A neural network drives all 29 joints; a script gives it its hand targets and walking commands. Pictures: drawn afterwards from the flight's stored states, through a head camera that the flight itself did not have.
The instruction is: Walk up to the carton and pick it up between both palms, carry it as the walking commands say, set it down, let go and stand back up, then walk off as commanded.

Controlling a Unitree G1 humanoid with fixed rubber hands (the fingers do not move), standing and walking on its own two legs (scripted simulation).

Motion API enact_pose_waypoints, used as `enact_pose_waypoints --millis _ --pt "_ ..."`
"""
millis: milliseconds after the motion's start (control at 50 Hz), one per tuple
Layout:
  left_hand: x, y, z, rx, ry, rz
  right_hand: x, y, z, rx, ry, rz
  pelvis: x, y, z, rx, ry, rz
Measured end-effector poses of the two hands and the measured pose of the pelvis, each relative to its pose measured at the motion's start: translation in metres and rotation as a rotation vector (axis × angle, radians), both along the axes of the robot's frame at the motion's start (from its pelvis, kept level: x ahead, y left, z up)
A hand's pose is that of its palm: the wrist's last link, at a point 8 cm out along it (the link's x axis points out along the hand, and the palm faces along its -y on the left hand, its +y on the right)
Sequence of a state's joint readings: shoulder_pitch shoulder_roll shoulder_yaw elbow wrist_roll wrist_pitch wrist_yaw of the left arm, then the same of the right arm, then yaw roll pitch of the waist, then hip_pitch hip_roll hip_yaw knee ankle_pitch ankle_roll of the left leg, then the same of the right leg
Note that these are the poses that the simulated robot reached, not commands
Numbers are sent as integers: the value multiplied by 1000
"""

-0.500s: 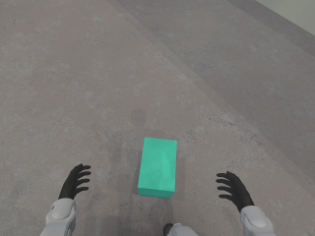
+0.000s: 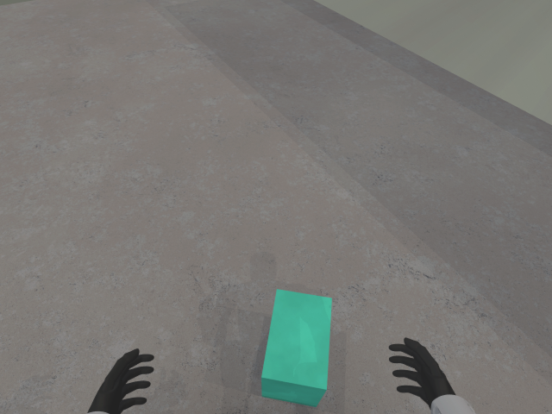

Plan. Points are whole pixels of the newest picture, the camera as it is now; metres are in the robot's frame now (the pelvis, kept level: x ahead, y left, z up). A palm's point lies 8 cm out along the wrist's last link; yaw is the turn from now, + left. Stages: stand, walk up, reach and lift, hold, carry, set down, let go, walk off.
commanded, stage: let go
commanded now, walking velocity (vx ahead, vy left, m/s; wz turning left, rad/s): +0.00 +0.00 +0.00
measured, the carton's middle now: (296, 348) +0.42 -0.08 -0.65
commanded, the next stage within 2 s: stand in 0.18 s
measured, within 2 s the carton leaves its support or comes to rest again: neither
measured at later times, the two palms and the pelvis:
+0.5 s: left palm out of the picture +0.11 +0.28 -0.08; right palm out of the picture +0.14 -0.29 -0.10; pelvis +0.00 -0.01 +0.00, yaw +1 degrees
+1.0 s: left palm out of the picture +0.11 +0.27 -0.09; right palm out of the picture +0.12 -0.31 -0.10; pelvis +0.00 -0.02 +0.00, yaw +2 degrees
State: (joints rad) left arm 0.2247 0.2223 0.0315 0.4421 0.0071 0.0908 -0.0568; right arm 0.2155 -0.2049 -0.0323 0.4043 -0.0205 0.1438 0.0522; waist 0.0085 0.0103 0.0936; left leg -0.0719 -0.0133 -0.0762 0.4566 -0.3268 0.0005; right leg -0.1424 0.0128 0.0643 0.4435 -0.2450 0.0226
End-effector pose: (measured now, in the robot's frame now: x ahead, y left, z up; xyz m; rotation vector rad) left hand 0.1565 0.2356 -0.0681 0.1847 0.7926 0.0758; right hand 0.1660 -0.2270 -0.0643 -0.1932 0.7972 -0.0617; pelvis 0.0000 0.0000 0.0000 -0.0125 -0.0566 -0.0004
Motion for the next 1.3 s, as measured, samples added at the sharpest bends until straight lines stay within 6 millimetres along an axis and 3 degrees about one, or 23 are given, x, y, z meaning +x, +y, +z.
enact_pose_waypoints --millis 200,360,480,820,1300 --pt "-3 -1 -4 29 -10 19 -5 -14 -6 -48 35 -50 -1 -5 -4 -1 2 -4" --pt "-36 35 -14 183 126 62 -15 -51 -21 -133 44 -36 -2 -9 -5 3 49 11" --pt "-45 47 -12 223 165 91 -23 -65 -31 -153 96 -24 2 -14 -5 7 54 20" --pt "-41 35 -18 202 188 107 -34 -80 -39 -173 172 -15 6 -23 -2 8 40 33" --pt "-74 48 -21 207 265 131 -66 -92 -40 -197 244 -27 -8 -24 2 11 19 30"
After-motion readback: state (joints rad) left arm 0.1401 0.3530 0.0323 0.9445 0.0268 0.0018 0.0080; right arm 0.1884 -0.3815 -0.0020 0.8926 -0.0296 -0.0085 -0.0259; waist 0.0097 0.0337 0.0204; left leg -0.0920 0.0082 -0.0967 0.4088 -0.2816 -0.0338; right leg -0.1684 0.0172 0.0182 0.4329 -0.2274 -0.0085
